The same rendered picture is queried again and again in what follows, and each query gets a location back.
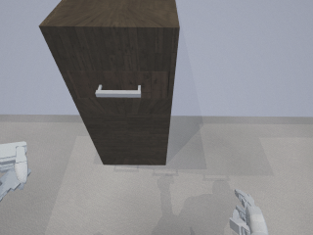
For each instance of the handle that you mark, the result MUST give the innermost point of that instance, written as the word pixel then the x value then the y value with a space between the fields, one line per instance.
pixel 118 93

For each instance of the robot left hand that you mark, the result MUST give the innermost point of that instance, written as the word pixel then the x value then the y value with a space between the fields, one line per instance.
pixel 13 161

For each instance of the robot right hand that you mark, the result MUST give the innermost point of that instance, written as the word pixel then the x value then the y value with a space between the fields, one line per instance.
pixel 252 219

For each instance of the cabinet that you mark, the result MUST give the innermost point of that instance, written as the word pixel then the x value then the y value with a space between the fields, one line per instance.
pixel 119 35

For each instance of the drawer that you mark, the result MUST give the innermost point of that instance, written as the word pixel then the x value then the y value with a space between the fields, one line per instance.
pixel 154 84

